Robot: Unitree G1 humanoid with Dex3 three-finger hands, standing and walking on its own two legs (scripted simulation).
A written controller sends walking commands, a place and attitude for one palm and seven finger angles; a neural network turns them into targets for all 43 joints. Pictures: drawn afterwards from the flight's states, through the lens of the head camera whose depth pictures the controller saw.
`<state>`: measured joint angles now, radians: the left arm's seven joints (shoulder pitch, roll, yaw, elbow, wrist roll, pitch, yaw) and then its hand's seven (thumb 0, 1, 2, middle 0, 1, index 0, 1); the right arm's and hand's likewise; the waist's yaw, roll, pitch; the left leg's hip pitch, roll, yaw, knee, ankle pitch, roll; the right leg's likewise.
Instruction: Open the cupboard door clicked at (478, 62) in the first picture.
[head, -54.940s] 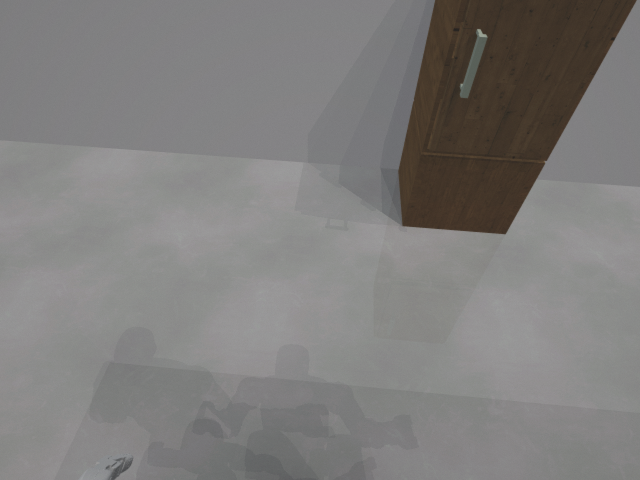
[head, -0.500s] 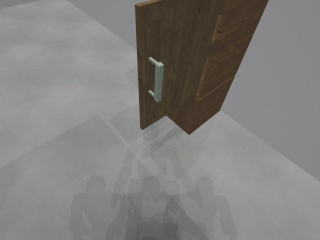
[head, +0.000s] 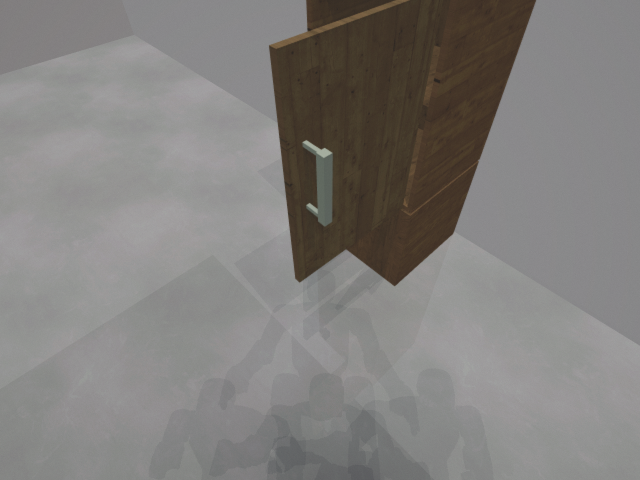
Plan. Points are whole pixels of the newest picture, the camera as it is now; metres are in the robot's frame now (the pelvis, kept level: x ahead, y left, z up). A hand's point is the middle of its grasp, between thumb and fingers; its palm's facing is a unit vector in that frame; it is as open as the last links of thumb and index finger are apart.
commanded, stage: let the arm hang, fingers relaxed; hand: left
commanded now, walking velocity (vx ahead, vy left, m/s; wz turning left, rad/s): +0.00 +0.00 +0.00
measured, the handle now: (317, 184) +0.65 +0.05 -0.03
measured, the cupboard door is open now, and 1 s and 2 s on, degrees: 88 88 88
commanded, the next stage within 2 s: look to check the result in 0.18 s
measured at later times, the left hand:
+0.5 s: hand out of the picture +0.11 +0.22 -0.15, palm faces -0.03 -0.94 -0.33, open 7.4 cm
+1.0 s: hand out of the picture +0.14 +0.21 -0.15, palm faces -0.05 -0.94 -0.34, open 7.4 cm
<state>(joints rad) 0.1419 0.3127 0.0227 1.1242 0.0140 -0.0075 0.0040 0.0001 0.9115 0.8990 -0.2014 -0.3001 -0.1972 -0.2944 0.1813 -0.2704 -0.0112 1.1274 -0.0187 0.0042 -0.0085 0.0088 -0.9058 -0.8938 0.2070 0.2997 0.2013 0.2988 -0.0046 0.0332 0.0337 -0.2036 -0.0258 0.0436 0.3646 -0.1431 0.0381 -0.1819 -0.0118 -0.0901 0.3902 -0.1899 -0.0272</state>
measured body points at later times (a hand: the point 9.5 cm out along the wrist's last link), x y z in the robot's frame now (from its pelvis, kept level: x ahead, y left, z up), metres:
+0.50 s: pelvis +0.04 -0.01 +0.00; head +0.06 -0.02 +0.45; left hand +0.12 +0.27 -0.13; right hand +0.12 -0.30 -0.14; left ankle +0.04 +0.09 -0.74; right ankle +0.02 -0.10 -0.74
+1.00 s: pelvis +0.05 -0.03 +0.00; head +0.07 -0.04 +0.45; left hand +0.14 +0.25 -0.13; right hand +0.11 -0.32 -0.15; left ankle +0.04 +0.09 -0.74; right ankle +0.02 -0.10 -0.74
